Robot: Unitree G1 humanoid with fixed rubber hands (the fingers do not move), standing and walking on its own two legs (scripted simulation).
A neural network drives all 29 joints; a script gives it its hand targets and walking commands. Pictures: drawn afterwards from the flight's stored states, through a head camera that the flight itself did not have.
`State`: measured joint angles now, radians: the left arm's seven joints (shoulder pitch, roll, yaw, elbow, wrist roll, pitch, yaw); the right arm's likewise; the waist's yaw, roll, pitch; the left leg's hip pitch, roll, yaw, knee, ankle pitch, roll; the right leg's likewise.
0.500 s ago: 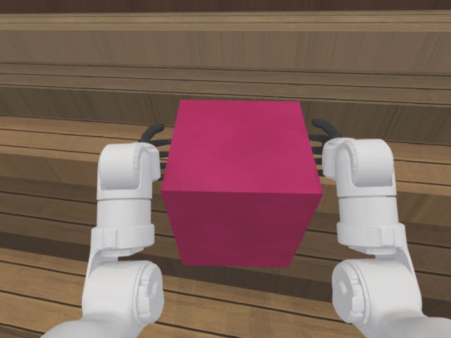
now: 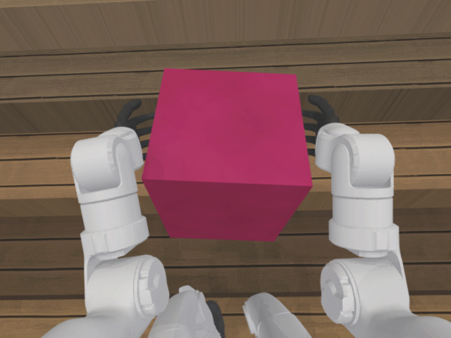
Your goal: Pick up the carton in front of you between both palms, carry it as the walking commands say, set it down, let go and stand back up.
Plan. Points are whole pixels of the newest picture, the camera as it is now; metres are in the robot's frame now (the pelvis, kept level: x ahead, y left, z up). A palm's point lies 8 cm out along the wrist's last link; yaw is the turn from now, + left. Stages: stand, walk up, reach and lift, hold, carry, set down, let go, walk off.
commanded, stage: carry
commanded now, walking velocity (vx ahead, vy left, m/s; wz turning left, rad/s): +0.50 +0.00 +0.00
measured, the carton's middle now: (225, 165) +0.39 -0.04 +0.04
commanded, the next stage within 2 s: none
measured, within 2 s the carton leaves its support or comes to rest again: neither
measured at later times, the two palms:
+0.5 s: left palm out of the picture +0.66 +0.18 +0.34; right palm out of the picture +0.71 -0.12 +0.35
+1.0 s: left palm out of the picture +1.04 +0.12 +0.50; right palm out of the picture +0.97 -0.16 +0.48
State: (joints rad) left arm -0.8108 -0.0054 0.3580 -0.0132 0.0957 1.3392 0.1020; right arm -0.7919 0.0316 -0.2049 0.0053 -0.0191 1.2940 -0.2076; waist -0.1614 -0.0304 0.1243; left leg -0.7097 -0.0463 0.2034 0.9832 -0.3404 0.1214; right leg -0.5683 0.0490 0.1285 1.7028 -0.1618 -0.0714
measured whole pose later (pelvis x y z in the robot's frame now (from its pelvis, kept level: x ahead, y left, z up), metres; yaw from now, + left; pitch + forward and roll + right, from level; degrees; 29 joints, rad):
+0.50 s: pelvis +0.31 -0.03 +0.18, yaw +0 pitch +2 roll -5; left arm -0.97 0.02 0.17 0.27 0.03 1.40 0.22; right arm -0.92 -0.05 -0.39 0.23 -0.13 1.41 -0.06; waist 0.20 0.01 -0.01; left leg -0.54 -0.06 -0.12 1.67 -0.16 0.06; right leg -0.55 0.08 -0.23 0.92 -0.42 -0.14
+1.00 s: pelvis +0.62 +0.05 +0.36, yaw +0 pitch +2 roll +5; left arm -0.92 -0.01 0.43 0.14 0.18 1.33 0.06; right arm -0.89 0.05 -0.20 0.15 -0.01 1.40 -0.33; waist -0.21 -0.05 0.10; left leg -0.54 -0.03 0.19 0.83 -0.33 0.07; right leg -0.74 0.06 0.10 1.89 -0.23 -0.09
